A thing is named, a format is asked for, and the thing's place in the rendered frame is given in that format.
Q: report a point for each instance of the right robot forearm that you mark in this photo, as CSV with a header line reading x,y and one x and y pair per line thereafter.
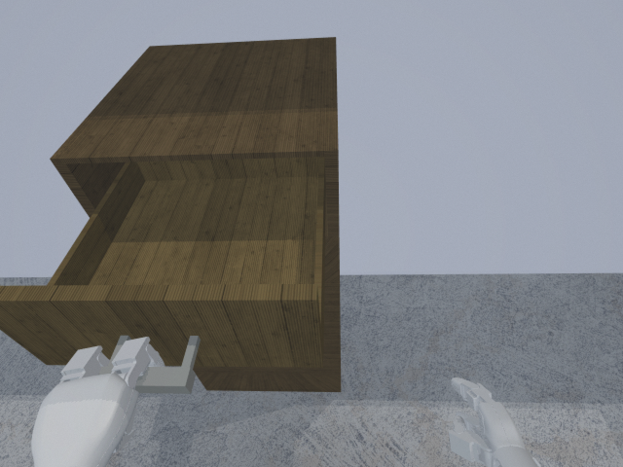
x,y
513,457

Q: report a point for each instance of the drawer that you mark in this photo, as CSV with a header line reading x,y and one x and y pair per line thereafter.
x,y
232,251

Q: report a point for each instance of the robot right hand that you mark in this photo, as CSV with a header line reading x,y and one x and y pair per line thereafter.
x,y
477,439

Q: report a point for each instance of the robot left hand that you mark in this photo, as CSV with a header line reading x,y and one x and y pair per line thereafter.
x,y
87,417

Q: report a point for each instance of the cabinet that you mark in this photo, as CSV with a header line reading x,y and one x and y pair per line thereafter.
x,y
224,101

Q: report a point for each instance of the handle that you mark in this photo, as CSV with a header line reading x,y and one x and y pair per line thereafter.
x,y
173,380

